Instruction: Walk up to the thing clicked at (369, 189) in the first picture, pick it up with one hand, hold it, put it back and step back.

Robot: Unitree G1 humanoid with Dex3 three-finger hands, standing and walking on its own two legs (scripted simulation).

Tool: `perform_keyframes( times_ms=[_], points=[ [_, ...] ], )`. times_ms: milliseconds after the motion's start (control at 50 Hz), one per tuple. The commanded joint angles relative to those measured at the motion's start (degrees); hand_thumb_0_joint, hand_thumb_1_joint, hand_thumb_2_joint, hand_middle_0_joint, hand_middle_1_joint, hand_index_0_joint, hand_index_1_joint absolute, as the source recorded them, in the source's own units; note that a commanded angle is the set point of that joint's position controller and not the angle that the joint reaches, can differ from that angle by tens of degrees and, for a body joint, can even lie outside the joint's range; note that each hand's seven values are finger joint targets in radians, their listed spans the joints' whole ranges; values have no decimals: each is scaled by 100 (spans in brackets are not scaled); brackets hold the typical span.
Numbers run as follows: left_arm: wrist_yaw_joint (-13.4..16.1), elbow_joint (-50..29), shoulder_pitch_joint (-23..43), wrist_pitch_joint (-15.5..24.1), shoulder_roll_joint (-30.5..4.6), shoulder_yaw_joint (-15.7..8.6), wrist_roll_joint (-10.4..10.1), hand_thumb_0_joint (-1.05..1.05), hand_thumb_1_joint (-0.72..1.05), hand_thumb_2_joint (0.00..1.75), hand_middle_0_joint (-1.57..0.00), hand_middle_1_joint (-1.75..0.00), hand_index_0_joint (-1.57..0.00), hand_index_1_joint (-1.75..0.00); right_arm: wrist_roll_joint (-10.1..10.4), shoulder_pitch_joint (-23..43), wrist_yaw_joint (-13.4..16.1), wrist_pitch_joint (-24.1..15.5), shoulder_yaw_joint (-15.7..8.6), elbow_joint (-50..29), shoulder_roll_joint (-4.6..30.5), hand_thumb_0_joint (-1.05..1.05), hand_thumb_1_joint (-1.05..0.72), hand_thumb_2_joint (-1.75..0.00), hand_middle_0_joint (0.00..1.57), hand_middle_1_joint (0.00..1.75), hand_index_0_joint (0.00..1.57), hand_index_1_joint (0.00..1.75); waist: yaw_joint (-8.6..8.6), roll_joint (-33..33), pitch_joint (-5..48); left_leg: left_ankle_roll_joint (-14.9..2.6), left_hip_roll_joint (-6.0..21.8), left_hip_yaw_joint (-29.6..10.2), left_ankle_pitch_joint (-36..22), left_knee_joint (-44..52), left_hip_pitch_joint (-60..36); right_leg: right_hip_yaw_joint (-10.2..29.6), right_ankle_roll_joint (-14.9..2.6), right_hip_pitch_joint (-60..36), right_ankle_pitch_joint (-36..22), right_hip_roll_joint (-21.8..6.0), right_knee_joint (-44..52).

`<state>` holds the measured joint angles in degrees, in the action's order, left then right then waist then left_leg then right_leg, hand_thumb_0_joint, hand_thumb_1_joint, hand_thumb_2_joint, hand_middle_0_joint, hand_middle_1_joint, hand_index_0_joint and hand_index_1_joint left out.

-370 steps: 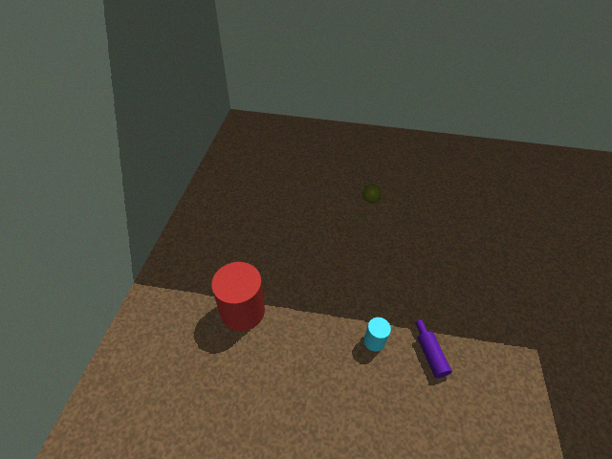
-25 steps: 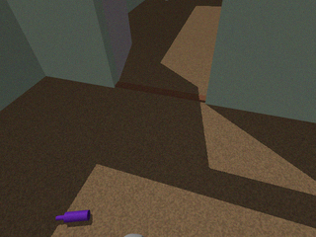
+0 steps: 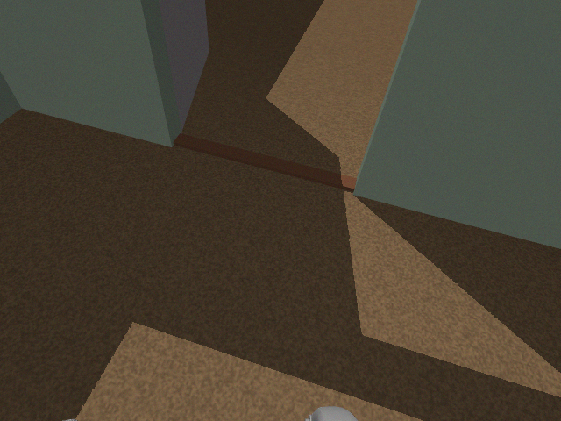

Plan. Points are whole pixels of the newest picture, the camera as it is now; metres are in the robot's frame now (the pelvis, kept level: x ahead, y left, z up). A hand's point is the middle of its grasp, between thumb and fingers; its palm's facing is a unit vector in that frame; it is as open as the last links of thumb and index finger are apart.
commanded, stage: walk up
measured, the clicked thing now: out of the picture +0.16 +1.25 -0.73
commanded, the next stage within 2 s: none
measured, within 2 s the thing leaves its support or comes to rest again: neither
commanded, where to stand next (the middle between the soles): +0.85 -0.03 m, yaw -2 degrees
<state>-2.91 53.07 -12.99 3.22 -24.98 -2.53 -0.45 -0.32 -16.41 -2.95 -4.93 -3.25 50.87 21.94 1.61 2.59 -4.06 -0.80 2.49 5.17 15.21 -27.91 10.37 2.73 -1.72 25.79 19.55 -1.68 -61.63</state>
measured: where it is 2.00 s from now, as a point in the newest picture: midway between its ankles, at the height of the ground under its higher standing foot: (270, 265)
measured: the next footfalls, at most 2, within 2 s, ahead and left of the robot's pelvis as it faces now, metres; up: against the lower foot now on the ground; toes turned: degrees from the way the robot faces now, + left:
right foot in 0.22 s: +0.29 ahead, -0.16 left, +0.00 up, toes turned -6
left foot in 0.70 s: +0.49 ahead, +0.11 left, +0.00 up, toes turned +5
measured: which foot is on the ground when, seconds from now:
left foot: down 0.00-0.26, up 0.28-0.68, down 0.70-1.00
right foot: up 0.00-0.20, down 0.22-0.72, up 0.74-1.00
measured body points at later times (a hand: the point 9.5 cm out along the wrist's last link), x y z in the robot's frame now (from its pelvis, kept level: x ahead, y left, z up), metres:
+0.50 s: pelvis +0.24 -0.04 +0.00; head +0.26 -0.07 +0.45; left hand +0.28 +0.28 -0.09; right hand +0.32 -0.36 -0.12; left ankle +0.30 +0.12 -0.67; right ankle +0.25 -0.15 -0.74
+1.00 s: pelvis +0.45 +0.03 +0.00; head +0.47 +0.05 +0.45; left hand +0.53 +0.34 -0.13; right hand +0.50 -0.29 -0.09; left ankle +0.45 +0.11 -0.74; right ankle +0.52 -0.15 -0.67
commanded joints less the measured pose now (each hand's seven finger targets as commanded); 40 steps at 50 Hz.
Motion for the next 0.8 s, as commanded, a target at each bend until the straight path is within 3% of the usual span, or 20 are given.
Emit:
perform_keyframes(
  times_ms=[0,140,180,200,220,240,260,300,340,380,500,560,600,640,660,680,700,720,740,780],
  points=[
    [-109,-503,20,75,-874,-248,-16,0,90,90,-20,-30,-20,-30,29,-34,127,-157,-434,-445,1635,0,-90,-90,20,30,20,30,-76,-955,-156,-1259,1433,-812,-1877,1331,-371,-74,181,672,-466,-412,1203],
    [-212,-512,377,104,-863,-369,88,0,90,90,-20,-30,-20,-30,18,50,88,-82,-458,-547,1726,0,-90,-90,20,30,20,30,-104,-946,21,-965,1195,-481,-708,927,283,-735,-5,-928,-1531,-169,2626],
    [-154,-327,-249,139,-1058,-490,98,0,90,90,-20,-30,-20,-30,21,142,108,-60,-410,-634,1639,0,-90,-90,20,30,20,30,-534,-441,334,-778,1062,-363,-1199,-119,613,-718,-104,-2053,-1284,-67,2789],
    [-93,-180,-856,194,-1285,-592,111,0,90,90,-20,-30,-20,-30,3,-90,99,-62,-315,-635,1381,0,-90,-90,20,30,20,30,-802,303,831,-611,636,16,-1471,-1570,853,-624,-241,-3006,-726,-22,3083],
    [-2,-119,-1515,232,-1702,-759,147,0,90,90,-20,-30,-20,-30,30,-527,89,-64,-183,-652,1007,0,-90,-90,20,30,20,30,-982,1488,1286,-379,-16,108,-119,-3180,1585,1067,-411,-3730,390,-1006,3717],
    [44,-266,-1444,267,-2030,-762,86,0,90,90,-20,-30,-20,-30,71,-738,108,-26,-173,-648,1088,0,-90,-90,20,30,20,30,-812,1527,1155,-163,-467,-210,1351,-3959,2545,3398,-896,-3985,405,-2224,4605],
    [63,-341,-1131,247,-2041,-745,5,0,90,90,-20,-30,-20,-30,33,-431,170,21,-285,-542,1604,0,-90,-90,20,30,20,30,-827,1031,957,-171,-147,-574,1427,-4391,2625,3772,-1349,-3564,284,-2376,4642],
    [135,-446,-705,237,-1620,-631,-58,0,90,90,-20,-30,-20,-30,122,-87,176,31,-279,-409,1514,0,-90,-90,20,30,20,30,-624,428,321,-194,133,-1119,727,-4425,2489,2380,-1097,-2485,-708,-1913,4684],
    [152,-507,-341,274,-1321,-528,-49,0,90,90,-20,-30,-20,-30,168,-438,102,105,-237,-268,1290,0,-90,-90,20,30,20,30,-271,596,35,-208,227,-1063,200,-3746,1950,1013,-589,-1630,-1154,-1260,4688],
    [132,-575,-284,322,-1214,-480,15,0,90,90,-20,-30,-20,-30,79,-541,19,173,-267,-238,1246,0,-90,-90,20,30,20,30,-170,631,7,-145,171,-892,-42,-3438,1724,533,-734,-1267,-1012,-1068,4824],
    [113,-768,-491,398,-1350,-556,112,0,90,90,-20,-30,-20,-30,-56,378,-148,196,-310,-546,1156,0,-90,-90,20,30,20,30,-392,432,-155,156,358,-742,-388,-1611,2181,166,-1021,-1587,-344,-1292,5052],
    [103,-737,-661,367,-1353,-535,111,0,90,90,-20,-30,-20,-30,-80,703,-196,112,-320,-637,1098,0,-90,-90,20,30,20,30,-523,422,-103,89,329,-418,-744,-809,1652,-79,-908,-1620,-1023,-1276,4649],
    [102,-763,-562,342,-1442,-518,93,0,90,90,-20,-30,-20,-30,-81,668,-201,88,-359,-607,1134,0,-90,-90,20,30,20,30,-403,473,-1,-19,311,-333,-802,-723,1089,-2,-911,-1318,-589,-1391,4558],
    [114,-811,-329,294,-1478,-506,109,0,90,90,-20,-30,-20,-30,-88,165,-180,71,-430,-435,1253,0,-90,-90,20,30,20,30,-48,206,129,-95,185,-142,-691,-552,270,-104,-843,-931,-347,-1329,4102],
    [119,-837,-311,285,-1364,-453,145,0,90,90,-20,-30,-20,-30,-100,-326,-139,52,-501,-280,1413,0,-90,-90,20,30,20,30,228,-150,359,-171,52,-137,-449,-552,-448,-253,-726,-707,-882,-1146,3330],
    [135,-837,-613,257,-1051,-325,131,0,90,90,-20,-30,-20,-30,-163,-1004,-60,-3,-587,-101,1655,0,-90,-90,20,30,20,30,487,-980,838,-397,130,-549,195,-139,-1413,-591,-547,-383,-1479,-720,1626],
    [114,-825,-1066,220,-498,-179,61,0,90,90,-20,-30,-20,-30,-222,-1268,22,-39,-714,-153,2123,0,-90,-90,20,30,20,30,415,-2502,1043,-733,1457,-2736,1079,588,-2020,-787,-180,762,518,109,22],
    [175,-707,-1231,148,-868,-255,40,0,90,90,-20,-30,-20,-30,-64,-957,64,-64,-689,-369,2228,0,-90,-90,20,30,20,30,283,-1729,886,-1065,2149,-4395,1722,1420,-1763,-239,-142,1199,1074,432,-523],
    [233,-634,-1027,117,-1307,-314,79,0,90,90,-20,-30,-20,-30,74,-727,56,-48,-715,-390,2260,0,-90,-90,20,30,20,30,265,-1416,696,-1302,2287,-4485,1554,1416,-1505,164,-207,1275,938,100,-874],
    [203,-504,-860,137,-1257,-290,10,0,90,90,-20,-30,-20,-30,82,-348,127,-71,-505,-493,1749,0,-90,-90,20,30,20,30,39,-754,147,-796,1710,-2739,-508,1268,-668,562,-146,885,147,-131,-620]
  ],
)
